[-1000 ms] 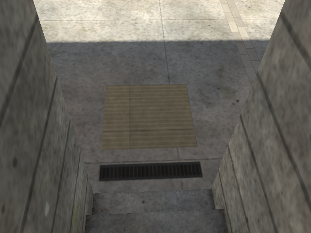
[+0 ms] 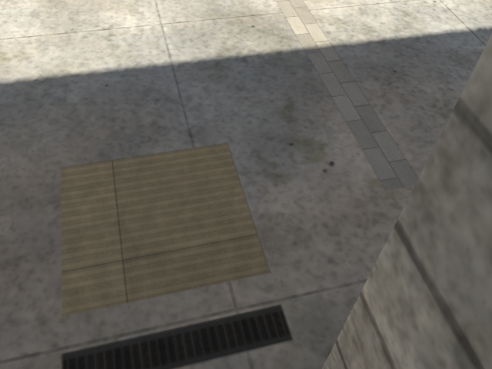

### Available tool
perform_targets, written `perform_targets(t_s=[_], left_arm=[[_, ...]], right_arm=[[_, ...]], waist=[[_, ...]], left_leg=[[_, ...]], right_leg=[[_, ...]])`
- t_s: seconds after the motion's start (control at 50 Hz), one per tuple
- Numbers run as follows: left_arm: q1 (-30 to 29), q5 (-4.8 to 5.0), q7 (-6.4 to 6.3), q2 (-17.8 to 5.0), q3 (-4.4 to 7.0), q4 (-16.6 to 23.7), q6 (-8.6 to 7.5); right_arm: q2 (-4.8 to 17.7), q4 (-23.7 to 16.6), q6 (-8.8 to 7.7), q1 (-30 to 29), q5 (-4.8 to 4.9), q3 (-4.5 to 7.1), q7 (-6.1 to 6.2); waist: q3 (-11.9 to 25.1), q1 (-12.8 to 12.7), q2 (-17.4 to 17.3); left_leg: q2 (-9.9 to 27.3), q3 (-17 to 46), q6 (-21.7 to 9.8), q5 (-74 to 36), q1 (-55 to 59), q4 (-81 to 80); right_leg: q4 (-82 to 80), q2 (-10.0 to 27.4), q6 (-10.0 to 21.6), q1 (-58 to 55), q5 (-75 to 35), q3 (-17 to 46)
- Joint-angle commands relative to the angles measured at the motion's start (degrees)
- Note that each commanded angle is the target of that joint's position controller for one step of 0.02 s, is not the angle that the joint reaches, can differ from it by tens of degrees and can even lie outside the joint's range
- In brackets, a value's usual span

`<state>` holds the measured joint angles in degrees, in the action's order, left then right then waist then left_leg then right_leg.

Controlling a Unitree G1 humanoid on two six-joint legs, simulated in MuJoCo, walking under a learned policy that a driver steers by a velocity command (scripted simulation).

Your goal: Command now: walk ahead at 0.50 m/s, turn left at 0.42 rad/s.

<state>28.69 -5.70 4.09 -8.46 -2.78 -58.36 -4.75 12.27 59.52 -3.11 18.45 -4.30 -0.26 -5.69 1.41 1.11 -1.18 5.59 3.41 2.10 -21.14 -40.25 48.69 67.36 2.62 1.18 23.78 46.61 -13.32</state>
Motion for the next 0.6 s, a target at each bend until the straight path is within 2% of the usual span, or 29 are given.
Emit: perform_targets(t_s=[0.02,0.04,0.06,0.08,0.1,0.12,0.14,0.16,0.18,0.2,0.22,0.24,0.26,0.28,0.3,0.32,0.34,0.36,0.38,0.42,0.44,0.46,0.48,0.5,0.52,0.54,0.56,0.58,0.6], left_arm=[[-0.2,0.91,-1.24,-11.5,2.85,1.4,1.2],[0.7,0.13,-1.49,-12.8,3.69,0.1,1.67],[-1.9,-0.86,-1.25,-14.2,4.45,-0.7,2.14],[-7.6,-1.64,0.4,-15.2,5.15,-1.2,2.37],[-8.1,-0.92,2.27,-17.7,6.44,-3.1,1.98],[-1.8,0.1,4.4,-8.7,5.7,-2.7,1.08],[-4.9,2.33,4.32,-7.8,6.03,1.8,0.04],[-14.7,3.4,2.64,-8.1,5.95,6.7,-1.22],[-20.8,4.96,0.48,-6.9,5.54,12.0,-2.21],[-18.1,4.5,-0.37,-4.5,4.11,12.4,-2.66],[-17.8,3.53,-1.84,-4.7,3.61,12.3,-3.04],[-15.0,2.28,-1.9,-1.1,2.01,11.1,-2.31],[-13.0,1.96,-1.08,-1.3,2.39,8.2,-1.7],[-15.0,1.84,-0.3,-0.5,1.96,7.9,-0.45],[-17.5,1.93,1.9,-1.0,1.21,8.6,-0.22],[-19.7,0.25,2.63,-3.7,1.28,9.8,-0.44],[-21.1,-1.14,2.33,-7.3,1.87,10.6,-0.06],[-26.5,-1.24,1.75,-7.9,1.99,11.8,0.24],[-30.5,-0.11,1.18,-6.8,1.02,13.6,0.26],[-30.2,1.34,1.11,-4.7,0.64,15.8,1.47],[-28.6,-0.55,1.34,-5.6,1.05,16.6,1.83],[-28.9,-0.33,1.86,-7.1,1.79,16.9,2.06],[-21.1,-2.51,1.97,-8.8,2.81,14.8,1.82],[-19.8,-0.97,1.06,-9.5,3.77,13.6,1.95],[-12.2,-0.05,0.41,-9.2,4.45,11.7,1.3],[2.3,0.58,-0.81,-12.2,6.48,7.8,-0.15],[16.3,1.39,-0.03,-13.5,6.8,4.9,-0.18],[9.8,1.94,2.11,-16.4,7.0,6.2,0.41],[6.8,0.54,2.13,-15.3,6.92,7.5,0.72]], right_arm=[[4.4,-2.8,0.38,-3.5,2.06,0.83,1.37],[4.3,-2.7,0.71,-3.5,2.47,0.92,1.81],[4.8,-1.7,0.87,4.1,2.02,1.26,2.0],[8.3,2.6,0.2,17.4,2.39,3.25,1.91],[14.0,6.6,-0.36,29.3,0.98,6.62,1.62],[20.8,8.9,-1.22,32.5,0.76,8.36,0.8],[20.2,7.7,-2.93,31.5,1.45,8.04,-0.16],[14.9,9.1,-3.97,33.5,2.07,6.53,-0.85],[9.8,8.6,-3.63,30.4,2.09,4.65,-1.09],[5.2,9.0,-3.32,25.0,0.69,2.87,-0.74],[3.9,7.7,-2.73,19.6,-0.85,1.92,-1.12],[-3.4,6.2,-2.82,13.8,-2.09,-0.78,-0.07],[-6.7,1.8,-3.07,7.9,0.25,-2.12,0.93],[-1.9,1.2,-3.42,7.3,-0.19,-1.7,1.3],[2.4,1.7,-5.0,8.8,-1.0,-1.35,1.77],[1.4,5.2,-5.22,13.1,-1.88,-2.21,2.26],[2.4,5.9,-5.85,19.4,-0.29,-1.7,3.86],[1.1,7.5,-6.22,25.0,-0.36,-2.14,5.52],[-2.7,5.0,-6.05,24.1,0.52,-2.91,6.79],[4.0,2.4,-4.67,17.6,-1.35,-1.27,5.07],[4.4,1.0,-4.57,15.5,-1.38,-1.04,4.1],[3.7,0.9,-4.32,16.8,-0.53,-0.57,3.91],[4.9,1.4,-4.46,16.9,-1.69,-0.07,3.26],[2.2,0.5,-4.28,14.8,0.2,-0.09,3.23],[-0.1,2.9,-3.46,17.6,-0.84,-0.37,1.54],[2.6,2.0,-2.76,16.3,0.2,0.45,-0.44],[-2.0,1.7,-2.37,19.2,-0.25,0.74,-2.51],[0.3,-2.7,-2.4,18.8,2.47,1.15,-2.99],[1.2,-6.0,-2.23,11.9,2.79,1.18,-1.85]], waist=[[-8.5,-1.2,2.4],[-8.1,-1.5,1.5],[-6.2,1.6,-0.4],[-3.1,8.1,-2.7],[0.8,14.5,-10.3],[2.4,9.5,-20.8],[2.7,7.9,-17.5],[3.2,11.1,-13.1],[1.3,9.2,-10.5],[-2.8,4.4,-4.0],[-5.3,1.1,1.9],[-7.0,-1.5,7.3],[-7.7,-2.0,9.0],[-6.0,-1.9,2.9],[-4.1,-2.3,-4.6],[-5.4,-1.2,-2.4],[-4.3,1.7,1.0],[-3.1,5.0,0.2],[-2.5,7.9,3.7],[-4.8,4.6,-2.7],[-6.2,3.4,-4.6],[-8.8,4.4,-2.5],[-7.3,1.1,-3.8],[-9.3,0.8,1.8],[-5.9,-2.4,1.9],[-3.6,-7.8,0.7],[12.2,-8.7,13.5],[14.5,-5.8,10.2],[10.6,-6.7,6.1]], left_leg=[[1.1,-1.9,-0.2,9.4,6.9,-14.7],[0.8,-2.5,-0.8,10.1,11.6,-16.7],[0.9,-3.8,-1.6,9.3,18.9,-22.7],[-1.4,-7.8,-2.7,4.1,33.8,-26.0],[-3.9,-10.7,-6.0,6.8,44.9,-27.1],[0.6,-0.6,-13.3,-19.6,59.1,-13.2],[3.6,10.0,-17.3,-24.7,60.3,-14.3],[7.6,15.0,-19.3,-9.8,61.8,-16.4],[15.9,27.3,-22.7,8.2,59.1,-17.4],[18.4,33.5,-22.5,24.0,48.6,-16.0],[17.0,31.5,-23.1,25.4,36.6,-17.0],[12.9,23.3,-19.3,22.2,26.3,-16.7],[6.3,13.5,-19.8,20.3,7.7,-17.1],[-2.2,5.9,-18.9,28.7,-8.0,-16.5],[-4.3,6.4,-18.0,29.8,-15.0,-17.0],[-3.7,11.1,-17.9,33.9,-9.5,-9.9],[-4.8,12.8,-17.1,35.5,4.9,-3.8],[-3.9,16.7,-16.6,37.5,16.5,2.5],[-5.7,15.5,-16.0,46.2,14.4,5.6],[-6.1,19.3,-18.1,50.7,-3.0,0.9],[-4.8,24.4,-20.5,47.1,-1.0,0.8],[-3.3,29.7,-20.8,41.0,8.6,2.8],[-4.2,29.6,-19.2,32.3,6.4,11.3],[-5.3,28.3,-16.9,38.9,18.0,20.4],[-9.3,23.9,-15.8,33.2,17.3,30.4],[-12.1,19.0,-12.9,26.8,6.2,44.0],[-18.2,9.6,-9.2,57.9,-17.5,74.3],[-16.3,5.2,-9.1,63.0,-33.3,87.1],[-13.3,2.9,-8.2,60.4,-39.9,88.4]], right_leg=[[-14.2,18.1,7.5,-1.8,-28.2,18.7],[-11.4,18.5,7.3,-2.6,-29.0,19.1],[-2.4,17.3,5.4,-3.8,-26.6,17.5],[11.1,13.8,3.9,-0.6,-31.3,12.6],[40.4,4.0,2.4,2.5,-28.2,6.8],[60.3,-5.5,1.7,28.8,-4.0,5.4],[62.5,-6.1,1.7,40.9,-5.8,5.5],[61.3,-4.5,2.6,50.4,-4.5,6.6],[59.8,-1.4,3.7,61.5,-7.5,14.4],[50.7,4.6,5.2,65.2,-16.5,22.5],[45.6,6.4,5.7,60.8,-18.3,23.4],[25.1,10.3,6.0,55.7,-37.7,24.5],[5.1,9.5,5.2,36.2,-56.3,19.6],[3.1,6.2,2.9,16.5,-64.4,13.6],[12.4,4.3,0.8,6.8,-66.9,11.3],[9.6,5.5,-0.6,14.0,-70.2,16.2],[0.8,3.8,-0.5,24.6,-71.3,16.4],[-4.4,3.0,-0.7,33.2,-69.1,15.5],[-25.6,3.8,-0.1,25.2,-80.5,16.1],[-25.1,-0.5,-0.4,2.9,-75.8,10.6],[-24.5,-1.6,-0.9,1.7,-67.2,10.1],[-33.3,0.3,0.4,6.4,-64.1,13.9],[-22.7,-1.3,1.2,-2.7,-65.7,11.4],[-50.6,3.3,3.2,0.8,-58.6,16.8],[-56.4,2.3,4.2,-13.9,-71.8,11.5],[-53.9,3.7,5.4,-32.2,-73.6,10.1],[-29.2,14.8,17.3,-64.1,-99.0,19.1],[-28.2,23.4,21.7,-63.8,-100.4,27.1],[-31.9,25.1,22.6,-55.2,-91.6,28.2]])
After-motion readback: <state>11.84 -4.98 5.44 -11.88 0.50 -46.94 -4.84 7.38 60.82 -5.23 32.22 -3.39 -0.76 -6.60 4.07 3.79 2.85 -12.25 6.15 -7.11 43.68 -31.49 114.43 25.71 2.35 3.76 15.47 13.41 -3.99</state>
